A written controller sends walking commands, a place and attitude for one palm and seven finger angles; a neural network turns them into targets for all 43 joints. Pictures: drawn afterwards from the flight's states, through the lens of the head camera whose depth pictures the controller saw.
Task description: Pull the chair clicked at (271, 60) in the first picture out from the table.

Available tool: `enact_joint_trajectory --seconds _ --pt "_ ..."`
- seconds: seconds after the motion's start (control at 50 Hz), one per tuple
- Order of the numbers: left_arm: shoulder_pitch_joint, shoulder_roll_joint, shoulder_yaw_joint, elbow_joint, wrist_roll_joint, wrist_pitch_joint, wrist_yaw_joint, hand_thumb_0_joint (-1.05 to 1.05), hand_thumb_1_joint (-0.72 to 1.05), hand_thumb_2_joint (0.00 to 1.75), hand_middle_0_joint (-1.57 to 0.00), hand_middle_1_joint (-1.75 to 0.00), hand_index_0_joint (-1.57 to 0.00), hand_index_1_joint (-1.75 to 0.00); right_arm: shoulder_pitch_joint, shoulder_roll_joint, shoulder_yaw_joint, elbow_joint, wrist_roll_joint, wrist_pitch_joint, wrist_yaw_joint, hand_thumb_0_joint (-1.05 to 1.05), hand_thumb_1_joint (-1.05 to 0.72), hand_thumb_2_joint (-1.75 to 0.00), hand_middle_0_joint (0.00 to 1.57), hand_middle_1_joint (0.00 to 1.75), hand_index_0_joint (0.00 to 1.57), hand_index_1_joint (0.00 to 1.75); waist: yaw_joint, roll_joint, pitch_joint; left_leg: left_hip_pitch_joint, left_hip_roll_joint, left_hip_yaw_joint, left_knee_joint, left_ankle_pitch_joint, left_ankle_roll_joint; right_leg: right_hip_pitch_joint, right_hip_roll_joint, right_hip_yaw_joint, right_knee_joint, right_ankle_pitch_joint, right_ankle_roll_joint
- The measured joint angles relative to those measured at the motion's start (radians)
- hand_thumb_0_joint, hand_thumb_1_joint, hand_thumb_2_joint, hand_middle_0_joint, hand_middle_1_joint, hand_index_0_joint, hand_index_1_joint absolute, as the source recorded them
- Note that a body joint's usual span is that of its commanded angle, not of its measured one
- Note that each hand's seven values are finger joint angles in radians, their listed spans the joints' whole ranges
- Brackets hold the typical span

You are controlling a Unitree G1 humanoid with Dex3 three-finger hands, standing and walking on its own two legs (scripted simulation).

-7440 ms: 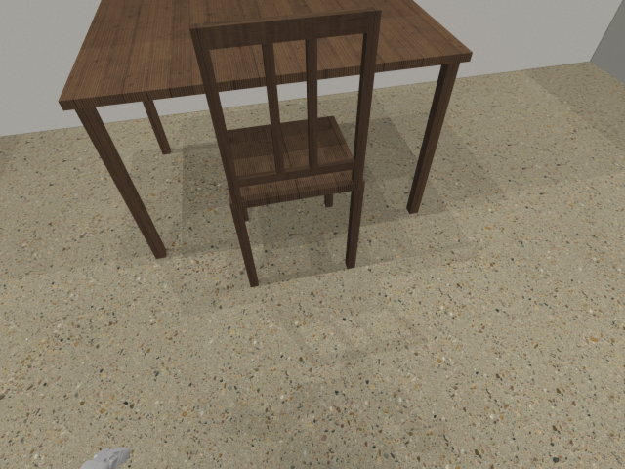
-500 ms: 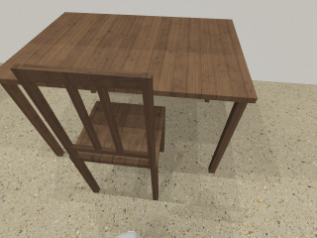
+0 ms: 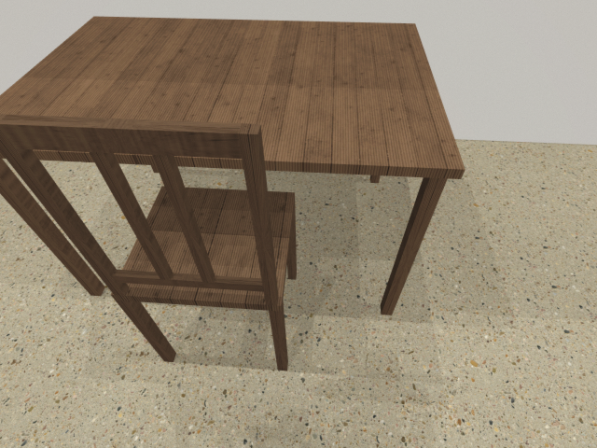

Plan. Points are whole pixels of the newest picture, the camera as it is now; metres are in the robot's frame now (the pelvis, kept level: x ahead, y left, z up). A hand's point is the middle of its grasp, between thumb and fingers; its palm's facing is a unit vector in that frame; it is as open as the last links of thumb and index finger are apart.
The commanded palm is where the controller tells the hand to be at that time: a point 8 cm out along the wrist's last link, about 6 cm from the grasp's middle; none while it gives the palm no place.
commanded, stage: come to a stop and stand still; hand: left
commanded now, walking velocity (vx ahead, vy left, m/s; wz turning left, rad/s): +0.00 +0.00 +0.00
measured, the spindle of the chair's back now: (139, 224) +0.49 +0.34 -0.04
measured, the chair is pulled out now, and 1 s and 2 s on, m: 0.00 0.00 0.00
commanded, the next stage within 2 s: look again from close up in 0.42 s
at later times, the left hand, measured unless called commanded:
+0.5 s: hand out of the picture +0.00 +0.13 -0.16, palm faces +0.04 -0.98 -0.17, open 7.4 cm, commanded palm none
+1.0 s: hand out of the picture +0.03 +0.20 -0.17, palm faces +0.02 -0.98 -0.20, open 7.4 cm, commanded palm none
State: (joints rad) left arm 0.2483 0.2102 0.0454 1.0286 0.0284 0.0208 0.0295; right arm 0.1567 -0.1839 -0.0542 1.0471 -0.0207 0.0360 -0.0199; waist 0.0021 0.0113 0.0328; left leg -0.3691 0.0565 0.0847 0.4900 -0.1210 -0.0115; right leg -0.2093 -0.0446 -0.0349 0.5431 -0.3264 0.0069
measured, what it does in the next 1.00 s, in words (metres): stands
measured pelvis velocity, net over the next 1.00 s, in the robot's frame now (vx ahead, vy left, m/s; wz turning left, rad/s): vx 0.02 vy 0.02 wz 0.00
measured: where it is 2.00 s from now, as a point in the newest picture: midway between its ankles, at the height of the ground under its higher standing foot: outside the picture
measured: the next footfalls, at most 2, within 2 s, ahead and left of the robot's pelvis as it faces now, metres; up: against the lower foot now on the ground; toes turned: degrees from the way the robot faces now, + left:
none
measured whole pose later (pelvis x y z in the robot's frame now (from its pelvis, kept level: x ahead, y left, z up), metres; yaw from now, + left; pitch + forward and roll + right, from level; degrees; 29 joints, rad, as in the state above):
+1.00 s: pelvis +0.02 +0.02 +0.00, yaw +0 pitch +0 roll +0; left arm 0.29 0.19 0.00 1.06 0.02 -0.01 0.03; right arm 0.23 -0.17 0.01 1.05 -0.02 -0.02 -0.03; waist 0.01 -0.02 0.01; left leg -0.25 -0.02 0.04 0.53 -0.28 0.04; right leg -0.14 -0.05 -0.03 0.49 -0.33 0.04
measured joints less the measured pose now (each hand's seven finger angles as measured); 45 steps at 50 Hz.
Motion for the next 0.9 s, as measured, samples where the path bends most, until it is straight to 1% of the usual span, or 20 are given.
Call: enact_joint_trajectory --seconds 0.04,0.06,0.08,0.14,0.16,0.18,0.22,0.26,0.38,0.52,0.54,0.56,0.6,0.62,0.66,0.68,0.72,0.8,0.9 --pt "0.007 -0.017 -0.014 0.016 -0.001 -0.002 -0.001 0.01 0.91 0.9 -0.19 -0.3 -0.2 -0.3 0.031 -0.014 -0.002 0.015 0.002 0.011 0.005 0.0 -0.91 -0.9 0.2 0.3 0.2 0.3 -0.009 0.024 -0.011 0.005 0.002 -0.028 0.024 -0.094 -0.008 0.016 0.013 -0.013 -0.005 0.009 -0.008" --pt "0.014 -0.024 -0.02 0.022 -0.002 -0.003 -0.002 0.01 0.91 0.9 -0.19 -0.3 -0.2 -0.3 0.048 -0.018 0.0 0.023 0.001 0.016 0.007 0.0 -0.91 -0.9 0.2 0.29 0.2 0.3 -0.009 0.027 -0.021 0.008 -0.001 -0.04 0.037 -0.129 -0.007 0.026 0.017 -0.014 -0.019 0.01 -0.013" --pt "0.022 -0.031 -0.024 0.028 -0.004 -0.006 -0.002 0.01 0.91 0.9 -0.19 -0.3 -0.2 -0.3 0.063 -0.019 0.003 0.032 0.0 0.018 0.008 0.0 -0.91 -0.9 0.2 0.29 0.2 0.3 -0.007 0.028 -0.029 0.018 -0.003 -0.049 0.045 -0.137 -0.005 0.036 0.022 -0.01 -0.037 0.015 -0.017" --pt "0.037 -0.053 -0.037 0.053 -0.012 -0.012 -0.005 0.01 0.91 0.9 -0.19 -0.3 -0.2 -0.3 0.111 -0.022 0.016 0.053 0.0 0.001 0.006 0.0 -0.91 -0.9 0.2 0.29 0.2 0.3 -0.017 0.034 -0.045 0.077 0.002 -0.078 0.004 -0.071 -0.003 0.053 0.045 -0.007 -0.066 0.029 -0.028" --pt "0.038 -0.062 -0.041 0.06 -0.016 -0.014 -0.007 0.01 0.9 0.9 -0.19 -0.3 -0.2 -0.3 0.127 -0.023 0.021 0.061 0.001 -0.007 0.003 0.0 -0.91 -0.9 0.2 0.29 0.2 0.3 -0.023 0.044 -0.048 0.1 0.009 -0.092 -0.022 -0.045 -0.007 0.053 0.058 -0.013 -0.066 0.028 -0.031" --pt "0.032 -0.067 -0.043 0.069 -0.018 -0.014 -0.008 0.01 0.9 0.9 -0.19 -0.3 -0.2 -0.3 0.137 -0.018 0.025 0.074 0.001 -0.011 -0.001 0.0 -0.91 -0.9 0.2 0.29 0.2 0.3 -0.032 0.04 -0.044 0.106 0.01 -0.101 -0.032 -0.038 -0.026 0.055 0.06 -0.02 -0.065 0.025 -0.033" --pt "0.022 -0.067 -0.039 0.082 -0.017 -0.012 0.0 0.01 0.92 0.89 -0.2 -0.3 -0.2 -0.3 0.156 -0.001 0.034 0.095 0.001 -0.012 -0.005 0.0 -0.91 -0.9 0.2 0.29 0.2 0.3 -0.032 0.024 -0.03 0.117 0.012 -0.106 -0.043 -0.039 -0.049 0.067 0.062 -0.024 -0.075 0.028 -0.038" --pt "0.018 -0.066 -0.037 0.089 -0.022 -0.013 -0.002 0.02 0.93 0.89 -0.2 -0.3 -0.2 -0.3 0.174 0.014 0.042 0.111 0.001 -0.013 -0.007 0.0 -0.91 -0.9 0.2 0.29 0.2 0.3 -0.03 0.015 -0.017 0.124 0.016 -0.109 -0.055 -0.037 -0.057 0.075 0.067 -0.027 -0.089 0.035 -0.043" --pt "0.026 -0.08 -0.035 0.101 -0.026 -0.02 -0.006 0.02 0.92 0.89 -0.2 -0.3 -0.2 -0.3 0.207 0.044 0.051 0.138 0.001 -0.016 -0.011 0.0 -0.91 -0.9 0.2 0.29 0.2 0.3 -0.024 0.014 0.008 0.132 0.02 -0.114 -0.073 -0.031 -0.059 0.088 0.073 -0.031 -0.115 0.045 -0.048" --pt "0.05 -0.101 -0.034 0.116 -0.025 -0.023 -0.003 0.01 0.91 0.89 -0.2 -0.3 -0.2 -0.3 0.194 0.065 0.052 0.132 0.004 -0.026 -0.016 0.0 -0.91 -0.9 0.2 0.29 0.2 0.3 -0.019 0.012 0.009 0.141 0.015 -0.109 -0.075 -0.043 -0.056 0.1 0.066 -0.028 -0.123 0.037 -0.043" --pt "0.054 -0.105 -0.037 0.115 -0.019 -0.033 0.005 0.01 0.91 0.89 -0.2 -0.3 -0.2 -0.3 0.186 0.063 0.053 0.126 0.005 -0.028 -0.012 0.0 -0.9 -0.9 0.2 0.29 0.2 0.3 -0.014 0.017 0.008 0.122 0.018 -0.106 -0.038 -0.054 -0.051 0.095 0.069 -0.027 -0.125 0.038 -0.039" --pt "0.062 -0.111 -0.041 0.105 -0.013 -0.045 0.013 0.01 0.91 0.89 -0.2 -0.3 -0.2 -0.3 0.176 0.059 0.053 0.108 0.005 -0.026 -0.007 0.0 -0.9 -0.9 0.2 0.29 0.2 0.3 -0.011 0.023 0.01 0.096 0.019 -0.108 0.022 -0.092 -0.037 0.087 0.073 -0.024 -0.123 0.041 -0.036" --pt "0.078 -0.119 -0.046 0.085 -0.005 -0.062 0.017 0.01 0.91 0.89 -0.2 -0.3 -0.2 -0.3 0.155 0.051 0.048 0.064 0.005 -0.026 0.0 0.0 -0.9 -0.9 0.2 0.29 0.2 0.3 -0.014 0.03 0.013 0.061 0.015 -0.099 0.117 -0.158 -0.011 0.071 0.076 -0.019 -0.107 0.036 -0.033" --pt "0.084 -0.119 -0.048 0.077 -0.003 -0.064 0.016 0.01 0.91 0.89 -0.2 -0.3 -0.2 -0.3 0.147 0.048 0.047 0.045 0.005 -0.03 0.0 0.01 -0.91 -0.9 0.2 0.29 0.2 0.3 -0.017 0.031 0.012 0.06 0.01 -0.089 0.128 -0.168 -0.003 0.065 0.075 -0.02 -0.093 0.029 -0.031" --pt "0.09 -0.118 -0.052 0.065 -0.003 -0.061 0.015 0.01 0.9 0.89 -0.2 -0.3 -0.2 -0.3 0.14 0.032 0.044 0.027 0.001 -0.037 -0.007 0.02 -0.92 -0.9 0.2 0.29 0.2 0.3 -0.022 0.036 0.005 0.084 0.0 -0.078 0.091 -0.154 0.003 0.055 0.072 -0.027 -0.054 0.002 -0.023" --pt "0.086 -0.112 -0.05 0.062 -0.003 -0.056 0.016 0.01 0.9 0.89 -0.2 -0.3 -0.2 -0.3 0.134 0.03 0.043 0.025 0.001 -0.043 -0.008 0.02 -0.93 -0.9 0.2 0.29 0.2 0.3 -0.02 0.023 0.005 0.087 -0.01 -0.075 0.095 -0.168 0.006 0.051 0.061 -0.026 -0.034 -0.013 -0.017" --pt "0.076 -0.099 -0.048 0.055 -0.004 -0.046 0.017 0.01 0.9 0.89 -0.2 -0.3 -0.2 -0.3 0.127 0.025 0.046 0.02 0.001 -0.053 -0.009 0.02 -0.94 -0.9 0.2 0.29 0.2 0.3 -0.009 0.003 0.0 0.091 -0.027 -0.066 0.107 -0.183 0.015 0.052 0.042 -0.019 -0.017 -0.027 -0.003" --pt "0.06 -0.074 -0.045 0.041 -0.004 -0.036 0.016 0.01 0.9 0.89 -0.2 -0.3 -0.2 -0.3 0.108 0.014 0.053 0.01 0.001 -0.058 -0.012 0.02 -0.93 -0.9 0.2 0.29 0.2 0.3 0.005 -0.011 -0.011 0.101 -0.043 -0.056 0.103 -0.185 0.033 0.061 0.025 -0.011 -0.02 -0.028 0.01" --pt "0.048 -0.041 -0.042 0.031 -0.004 -0.03 0.01 0.01 0.91 0.89 -0.19 -0.3 -0.2 -0.3 0.084 0.012 0.061 0.001 0.001 -0.059 -0.011 0.01 -0.93 -0.9 0.2 0.29 0.2 0.3 0.008 -0.024 -0.018 0.112 -0.06 -0.046 0.074 -0.171 0.045 0.064 0.008 -0.003 -0.035 -0.019 0.023"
